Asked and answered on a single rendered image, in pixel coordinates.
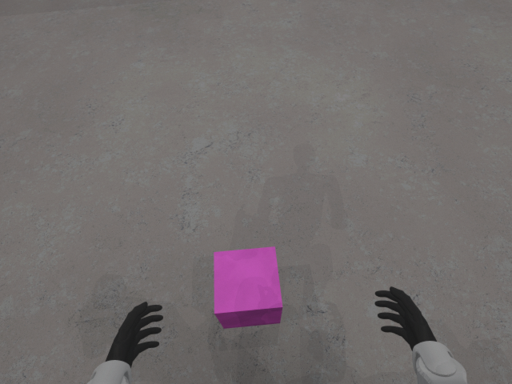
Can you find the right robot hand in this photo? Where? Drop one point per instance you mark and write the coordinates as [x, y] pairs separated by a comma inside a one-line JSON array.
[[415, 327]]

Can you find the left robot hand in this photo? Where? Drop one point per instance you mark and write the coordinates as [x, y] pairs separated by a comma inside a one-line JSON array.
[[125, 346]]

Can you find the left robot forearm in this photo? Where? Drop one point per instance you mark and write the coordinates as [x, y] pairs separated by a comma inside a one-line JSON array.
[[112, 372]]

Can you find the right robot forearm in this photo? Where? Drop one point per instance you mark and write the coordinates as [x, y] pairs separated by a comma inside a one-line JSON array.
[[434, 364]]

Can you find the carton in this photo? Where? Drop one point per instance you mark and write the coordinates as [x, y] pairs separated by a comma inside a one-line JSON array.
[[247, 288]]

